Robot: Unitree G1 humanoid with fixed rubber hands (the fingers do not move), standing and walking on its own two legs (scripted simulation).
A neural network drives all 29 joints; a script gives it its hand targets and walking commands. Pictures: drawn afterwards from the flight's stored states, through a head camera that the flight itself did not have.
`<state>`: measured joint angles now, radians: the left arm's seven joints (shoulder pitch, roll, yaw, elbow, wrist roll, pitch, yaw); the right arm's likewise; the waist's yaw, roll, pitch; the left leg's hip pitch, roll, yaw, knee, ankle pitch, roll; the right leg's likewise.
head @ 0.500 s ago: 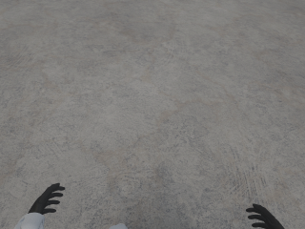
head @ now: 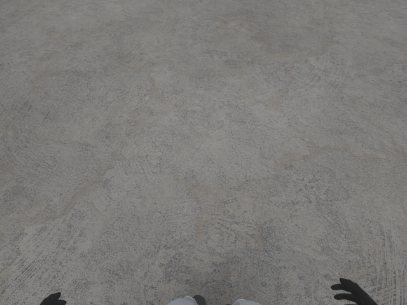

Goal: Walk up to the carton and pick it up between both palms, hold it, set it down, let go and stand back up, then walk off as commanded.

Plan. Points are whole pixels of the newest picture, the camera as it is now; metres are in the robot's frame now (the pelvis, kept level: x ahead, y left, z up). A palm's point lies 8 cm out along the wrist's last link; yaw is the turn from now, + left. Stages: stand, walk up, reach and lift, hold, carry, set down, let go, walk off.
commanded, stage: walk up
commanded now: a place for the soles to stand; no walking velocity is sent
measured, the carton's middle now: out of the picture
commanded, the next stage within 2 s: none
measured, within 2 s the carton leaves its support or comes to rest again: neither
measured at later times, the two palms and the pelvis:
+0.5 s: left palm out of the picture +0.00 +0.38 -0.08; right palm (331, 292) +0.15 -0.23 -0.05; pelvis -0.04 +0.03 +0.00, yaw +19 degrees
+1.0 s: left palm out of the picture -0.12 +0.37 -0.04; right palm (278, 241) +0.26 -0.15 -0.07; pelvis -0.01 +0.03 +0.02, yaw +36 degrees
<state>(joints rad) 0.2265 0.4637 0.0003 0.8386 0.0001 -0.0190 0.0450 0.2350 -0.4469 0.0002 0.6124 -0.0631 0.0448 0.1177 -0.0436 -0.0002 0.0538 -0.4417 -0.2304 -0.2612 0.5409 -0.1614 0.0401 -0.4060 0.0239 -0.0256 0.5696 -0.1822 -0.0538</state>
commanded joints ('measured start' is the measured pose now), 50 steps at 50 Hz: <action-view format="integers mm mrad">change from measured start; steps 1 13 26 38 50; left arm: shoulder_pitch -173 -36 -51 139 -51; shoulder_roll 271 314 250 369 272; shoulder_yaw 155 177 133 152 156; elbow -134 -123 -60 -38 -85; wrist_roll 18 28 -5 35 36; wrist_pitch -47 -39 -31 -65 -75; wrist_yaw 15 -33 -45 3 -14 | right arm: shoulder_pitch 114 20 -3 -81 12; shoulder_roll -223 -159 -224 -127 -175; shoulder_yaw -137 -113 -147 -104 -114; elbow -25 -29 -57 -135 -36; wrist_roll -26 2 8 0 10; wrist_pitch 7 -4 -10 4 8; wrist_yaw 17 35 1 13 59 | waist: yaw -54 50 -1 116 14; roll -51 -78 188 -192 -80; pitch -179 -146 -38 -239 -94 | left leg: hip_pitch -182 -125 229 -285 -194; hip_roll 176 340 299 56 317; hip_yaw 92 224 -201 95 241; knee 528 233 -323 176 323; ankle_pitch -116 -197 -247 -259 -64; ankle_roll -56 -66 112 -10 -89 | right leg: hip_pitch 143 305 -244 493 264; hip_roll -435 -388 -16 -363 -313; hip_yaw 321 21 -11 360 16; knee -433 -271 266 -383 -342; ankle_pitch -312 -175 -204 -248 -274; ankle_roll -137 -150 45 -22 -57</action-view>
